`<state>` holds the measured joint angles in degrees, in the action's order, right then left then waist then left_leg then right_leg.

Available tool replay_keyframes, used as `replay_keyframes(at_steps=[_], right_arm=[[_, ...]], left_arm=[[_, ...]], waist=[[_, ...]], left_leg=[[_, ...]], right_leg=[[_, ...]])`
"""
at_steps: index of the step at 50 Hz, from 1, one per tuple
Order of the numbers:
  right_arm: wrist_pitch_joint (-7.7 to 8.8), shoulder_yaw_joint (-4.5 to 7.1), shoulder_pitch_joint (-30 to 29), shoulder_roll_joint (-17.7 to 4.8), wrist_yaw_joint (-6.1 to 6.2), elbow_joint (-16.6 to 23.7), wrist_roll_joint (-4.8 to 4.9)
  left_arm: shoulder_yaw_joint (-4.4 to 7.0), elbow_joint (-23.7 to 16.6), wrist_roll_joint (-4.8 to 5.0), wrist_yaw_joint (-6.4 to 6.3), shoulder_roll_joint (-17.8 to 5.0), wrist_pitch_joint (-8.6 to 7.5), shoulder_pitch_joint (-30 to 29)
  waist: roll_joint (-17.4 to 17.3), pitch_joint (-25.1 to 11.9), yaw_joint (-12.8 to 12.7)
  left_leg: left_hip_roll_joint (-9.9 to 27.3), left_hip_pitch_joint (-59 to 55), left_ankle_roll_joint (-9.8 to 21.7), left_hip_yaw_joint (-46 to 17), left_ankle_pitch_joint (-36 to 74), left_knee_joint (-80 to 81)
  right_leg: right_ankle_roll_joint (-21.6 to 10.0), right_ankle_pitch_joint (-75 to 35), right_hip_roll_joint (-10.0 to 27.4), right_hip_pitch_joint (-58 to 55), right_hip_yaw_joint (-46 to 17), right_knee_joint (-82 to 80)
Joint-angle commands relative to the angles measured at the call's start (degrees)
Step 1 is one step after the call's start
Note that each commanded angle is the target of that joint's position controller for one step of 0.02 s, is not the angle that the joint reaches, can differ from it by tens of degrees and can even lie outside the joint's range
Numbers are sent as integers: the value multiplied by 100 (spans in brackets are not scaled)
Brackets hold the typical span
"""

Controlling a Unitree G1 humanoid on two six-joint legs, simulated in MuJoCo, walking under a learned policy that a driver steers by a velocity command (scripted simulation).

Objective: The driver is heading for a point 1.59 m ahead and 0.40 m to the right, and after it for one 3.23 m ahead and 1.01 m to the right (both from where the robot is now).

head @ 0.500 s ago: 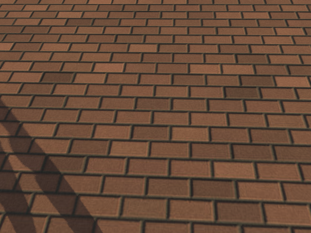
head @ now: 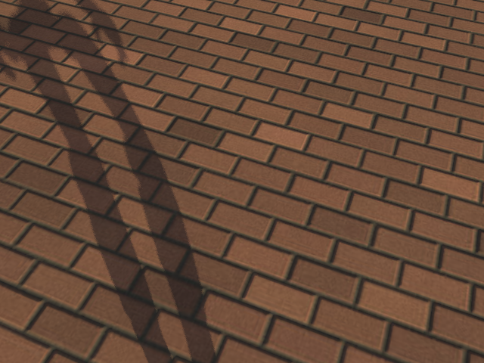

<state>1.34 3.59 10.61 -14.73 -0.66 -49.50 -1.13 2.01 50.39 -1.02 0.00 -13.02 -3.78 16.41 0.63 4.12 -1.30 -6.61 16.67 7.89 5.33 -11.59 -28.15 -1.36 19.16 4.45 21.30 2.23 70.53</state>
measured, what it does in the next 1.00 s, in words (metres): walks ahead, turning right: right foot, then left foot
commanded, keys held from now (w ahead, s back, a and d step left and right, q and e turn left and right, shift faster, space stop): w+e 0.84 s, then w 0.16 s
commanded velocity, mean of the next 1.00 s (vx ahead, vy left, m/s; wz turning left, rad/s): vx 0.50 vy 0.00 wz -0.36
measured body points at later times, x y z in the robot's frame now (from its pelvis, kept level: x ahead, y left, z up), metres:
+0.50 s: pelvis +0.28 -0.06 -0.01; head +0.31 -0.06 +0.44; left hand +0.45 +0.18 -0.13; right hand +0.25 -0.31 -0.15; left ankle +0.12 +0.06 -0.63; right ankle +0.34 -0.11 -0.73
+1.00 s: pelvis +0.57 -0.09 -0.01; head +0.61 -0.10 +0.44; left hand +0.69 +0.17 -0.14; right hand +0.64 -0.40 -0.10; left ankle +0.70 -0.04 -0.73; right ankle +0.37 -0.11 -0.67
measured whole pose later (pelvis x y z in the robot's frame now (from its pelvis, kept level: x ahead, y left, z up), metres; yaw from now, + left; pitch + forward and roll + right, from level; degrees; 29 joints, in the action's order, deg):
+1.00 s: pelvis +0.57 -0.09 -0.01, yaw -27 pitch +1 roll +0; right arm 4.4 0.7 4.7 -15.1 -0.1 -42.1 -2.4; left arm 4.0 51.2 -0.6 -0.1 -17.2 -2.9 23.1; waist 0.8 2.4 -3.7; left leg -1.4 25.2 2.4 1.3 -8.7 -32.6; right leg -5.1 25.6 -7.6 9.3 -8.6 54.6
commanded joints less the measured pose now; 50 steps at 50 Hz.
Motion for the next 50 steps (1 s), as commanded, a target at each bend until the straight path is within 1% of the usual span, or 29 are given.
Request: replay_keyframes(at_steps=[1, 4, 9, 13, 15, 17, 18, 19, 20, 21, 22, 23, 24, 25, 26, 27, 29, 31, 34, 36, 41, 42, 44, 45, 46, 47, 48, 49, 50], right_arm=[[234, 67, 452, -434, 53, 46, 51], [362, 91, 761, -606, 30, -154, 63], [412, 12, 1103, -512, 45, -323, 23], [438, -70, 1304, -432, 139, -469, 8], [426, -96, 1443, -452, 200, -581, -9], [412, -88, 1379, -615, 268, -621, -27], [391, -70, 1326, -713, 312, -624, -39], [347, -43, 1231, -812, 341, -598, -65], [301, -17, 1138, -897, 340, -545, -85], [291, -8, 908, -953, 310, -415, -43], [355, -115, 1176, -455, 201, -110, 51], [415, -76, 969, -557, 124, 75, 24], [482, -91, 504, -597, 78, 216, -27], [546, -98, 391, -622, 48, 286, 20], [523, -87, 420, -595, 53, 262, 7], [412, -104, 484, -542, 55, 287, -88], [195, -139, 590, -410, 21, 322, -182], [105, -153, 335, -377, -2, 476, -182], [83, -162, -443, -397, -16, 783, -155], [89, -184, -836, -386, -31, 928, -126], [177, -245, -1587, -444, -60, 1268, -66], [205, -242, -1589, -493, -59, 1312, -56], [262, -200, -1037, -640, -42, 1178, -50], [296, -138, -497, -771, -1, 1001, -52], [360, -71, 286, -891, 57, 768, -76], [415, 9, 1127, -1196, 146, 687, -182], [349, 175, 1419, -1791, 165, 635, -265], [268, 145, 1119, -1404, 104, 610, -112], [259, 50, 637, -944, 74, 711, -58]], left_arm=[[105, -137, -118, 64, -501, 114, 493], [117, -169, -78, 156, -438, 239, 204], [117, -409, 20, 185, -430, 225, -732], [29, -594, -24, 223, -310, 190, -1341], [-7, -689, -43, 242, -272, 173, -1534], [21, -676, -51, 225, -349, 167, -1326], [50, -604, -61, 204, -415, 171, -1043], [99, -462, -70, 185, -520, 161, -535], [182, -249, -88, 164, -684, 132, 160], [301, -24, -164, 122, -910, 99, 993], [518, -6, -205, 40, -1627, 138, 1350], [528, -52, -3, 79, -1618, 187, 1017], [505, -63, 102, 72, -1469, 211, 640], [424, -108, 87, 65, -1125, 220, 335], [356, -117, 68, 54, -881, 207, 124], [306, -112, 98, 25, -756, 173, 9], [304, -108, 113, 22, -839, 57, 50], [357, -84, 116, 24, -1040, -1, 211], [373, -61, 124, 23, -1067, 22, 564], [385, -53, 122, 16, -1078, 53, 796], [408, -85, 28, -48, -1156, 98, 1134], [419, -120, 10, -72, -1197, 96, 1089], [426, -213, -5, -109, -1267, 64, 775], [425, -232, -7, -94, -1300, 30, 668], [402, -207, 24, -51, -1269, -9, 620], [305, -302, 64, 2, -969, -62, 691], [211, -383, 239, 21, -464, -57, 1500], [234, -227, 21, -24, -893, -13, 1475], [252, -239, -33, 0, -946, 15, 1014]], waist=[[25, -429, -54], [-150, -229, -21], [-362, 82, 280], [-373, 224, 447], [-366, 257, 478], [-501, 45, 294], [-618, -137, 141], [-697, -398, -98], [-703, -757, -395], [-468, -1143, -876], [776, -1745, -697], [833, -2055, -490], [201, -1184, -400], [-115, -637, -213], [-372, -235, 40], [-339, -125, 223], [-108, -235, 338], [14, -231, 309], [175, -128, 23], [268, -186, -177], [343, -211, -461], [370, -217, -419], [430, -320, -103], [413, -537, 119], [155, -924, 511], [-268, -1615, 824], [-1713, -2293, 488], [-1153, -1905, 346], [-468, -1025, 273]], left_leg=[[1719, -999, 719, -1695, 2137, 1672], [1572, -1017, 488, -1126, 2461, 1912], [1449, -1405, -9, -455, 2601, 2099], [1603, -1874, -113, -86, 3105, 2138], [1719, -2246, -144, 79, 3772, 1949], [1822, -2559, -228, 251, 5438, 1338], [1882, -2698, -261, 314, 6276, 859], [1939, -2703, -269, 368, 6751, 121], [1962, -2475, -254, 390, 6497, -882], [1812, -1598, -281, 508, 5227, -2350], [988, 479, -505, 572, 1207, -4651], [154, 2056, -562, -499, -1835, -5822], [673, 2584, -495, -988, -1215, -5615], [895, 2451, -513, -894, -761, -5132], [1062, 2167, -575, -846, -636, -4648], [1163, 1820, -698, -831, -596, -4307], [1211, 1489, -887, -705, -540, -3858], [1226, 1587, -1035, -564, -242, -3346], [1216, 1985, -1162, -478, 442, -2416], [1130, 2103, -1165, -491, 816, -1888], [848, 2141, -1033, -541, 941, -911], [808, 1970, -973, -600, 867, -707], [699, 1039, -769, -605, 642, -231], [544, 277, -641, -529, 444, -130], [557, -721, -482, -500, 591, 231], [1528, -1976, -205, -1488, -228, 347], [3041, -3369, 606, -4241, -629, 811], [3044, -2902, 696, -5050, -1316, 1207], [2794, -2075, 603, -4134, -1411, 1297]], right_leg=[[51, -257, 292, 790, -282, -362], [78, -740, 302, 1158, -194, -788], [-6, -1767, 39, 1760, -316, -1905], [-133, -2150, -142, 1697, 95, -2950], [-272, -1980, -270, 1586, 330, -3363], [-489, -1467, -575, 1115, 580, -3559], [-615, -1138, -747, 830, 675, -3559], [-756, -835, -903, 366, 696, -3603], [-922, -708, -1003, -380, 580, -3828], [-1198, -786, -771, -1624, 77, -4319], [-1997, -968, 878, -3401, -2299, -4275], [-2598, -1132, 1520, -4010, -4631, -5131], [-2352, -849, 1345, -3325, -3759, -5362], [-2092, -1040, 1194, -2500, -3176, -5573], [-1829, -1557, 909, -1806, -2679, -5709], [-1674, -1963, 628, -1314, -2280, -5790], [-1585, -2537, 314, -956, -1844, -5842], [-1535, -2810, 132, -844, -1659, -5901], [-1315, -2882, -7, -1088, -1689, -5895], [-1180, -2975, -48, -1427, -1753, -5766], [-1141, -3444, 124, -2183, -2133, -5341], [-1097, -3522, 189, -2241, -2242, -5233], [-891, -3887, 268, -2093, -2239, -4976], [-781, -4514, 206, -1990, -2180, -4519], [-656, -4667, -76, -1828, -1905, -3556], [-541, -3410, -383, -1159, -1619, -2169], [-285, 402, -1374, 553, -955, -383], [-352, 951, -1071, 1209, -1028, 194], [-334, 422, -811, 1302, -1052, 243]])
Velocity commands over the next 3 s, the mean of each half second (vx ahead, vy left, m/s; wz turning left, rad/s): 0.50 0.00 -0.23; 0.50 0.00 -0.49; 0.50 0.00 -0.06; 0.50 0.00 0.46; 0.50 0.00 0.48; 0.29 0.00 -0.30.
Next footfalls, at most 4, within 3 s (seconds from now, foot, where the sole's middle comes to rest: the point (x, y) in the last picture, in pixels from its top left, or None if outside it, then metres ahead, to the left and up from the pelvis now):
0.42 right None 0.38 -0.12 -0.77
0.94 left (277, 269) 0.73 -0.06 -0.77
1.44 right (374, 241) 0.84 -0.37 -0.77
1.96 left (333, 162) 1.17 -0.27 -0.77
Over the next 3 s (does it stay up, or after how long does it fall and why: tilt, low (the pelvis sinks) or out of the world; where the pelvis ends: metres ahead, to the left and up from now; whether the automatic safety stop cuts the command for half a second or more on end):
stays up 1.49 -0.35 0.00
